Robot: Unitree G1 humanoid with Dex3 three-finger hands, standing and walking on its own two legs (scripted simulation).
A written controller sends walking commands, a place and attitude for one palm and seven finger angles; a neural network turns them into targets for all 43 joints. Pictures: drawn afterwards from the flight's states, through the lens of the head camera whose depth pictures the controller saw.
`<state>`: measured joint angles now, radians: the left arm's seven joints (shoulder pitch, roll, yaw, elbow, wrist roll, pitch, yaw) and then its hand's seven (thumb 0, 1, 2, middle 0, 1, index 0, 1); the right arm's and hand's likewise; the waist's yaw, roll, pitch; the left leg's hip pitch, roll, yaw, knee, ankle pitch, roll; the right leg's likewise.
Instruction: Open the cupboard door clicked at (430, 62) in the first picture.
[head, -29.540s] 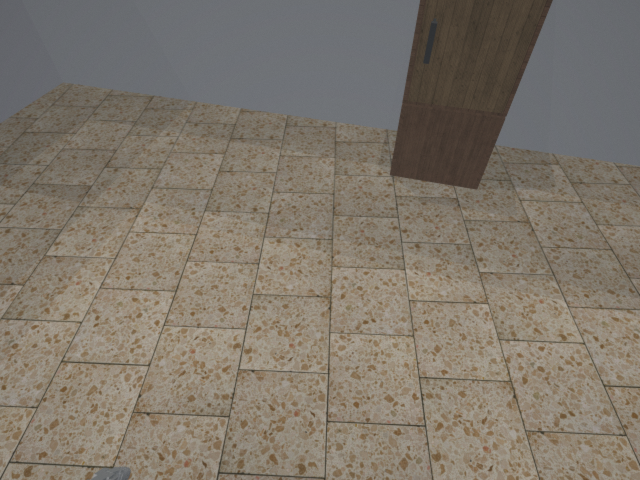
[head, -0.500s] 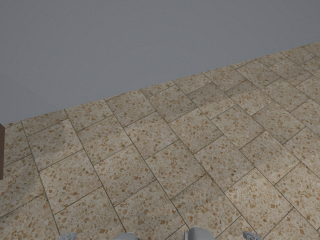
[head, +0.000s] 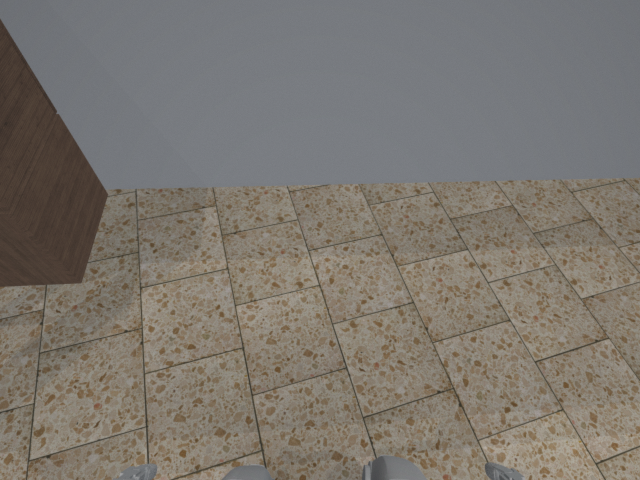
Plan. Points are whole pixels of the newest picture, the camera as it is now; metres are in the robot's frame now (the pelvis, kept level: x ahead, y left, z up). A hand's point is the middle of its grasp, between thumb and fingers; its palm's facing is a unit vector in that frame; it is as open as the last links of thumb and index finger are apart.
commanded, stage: turn to face it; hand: left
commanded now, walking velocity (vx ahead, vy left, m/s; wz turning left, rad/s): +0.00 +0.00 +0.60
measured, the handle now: out of the picture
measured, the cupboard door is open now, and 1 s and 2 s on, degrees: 46 46 46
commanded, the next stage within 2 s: take the last steps up to it in 1.40 s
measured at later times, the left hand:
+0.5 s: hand out of the picture +0.01 +0.20 -0.18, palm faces +0.31 -0.92 -0.22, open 7.4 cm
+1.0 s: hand out of the picture -0.02 +0.16 -0.16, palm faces +0.59 -0.77 -0.24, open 7.4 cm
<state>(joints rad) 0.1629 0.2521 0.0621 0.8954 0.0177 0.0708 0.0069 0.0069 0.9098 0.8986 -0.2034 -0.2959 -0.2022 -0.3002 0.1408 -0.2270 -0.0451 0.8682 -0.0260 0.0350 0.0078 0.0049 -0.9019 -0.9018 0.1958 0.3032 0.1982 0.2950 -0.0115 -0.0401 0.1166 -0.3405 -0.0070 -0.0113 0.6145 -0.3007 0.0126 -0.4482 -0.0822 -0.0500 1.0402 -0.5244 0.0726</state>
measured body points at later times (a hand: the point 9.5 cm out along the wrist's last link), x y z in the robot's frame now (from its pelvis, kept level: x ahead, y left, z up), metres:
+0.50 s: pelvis +0.01 -0.02 -0.01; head +0.06 +0.02 +0.44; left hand +0.00 +0.24 -0.16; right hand +0.21 -0.24 -0.13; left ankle -0.01 +0.09 -0.73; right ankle +0.02 -0.16 -0.70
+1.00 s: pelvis +0.03 -0.05 +0.01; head +0.07 -0.01 +0.45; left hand -0.06 +0.20 -0.14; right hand +0.27 -0.20 -0.13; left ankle -0.03 +0.05 -0.70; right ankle +0.09 -0.17 -0.73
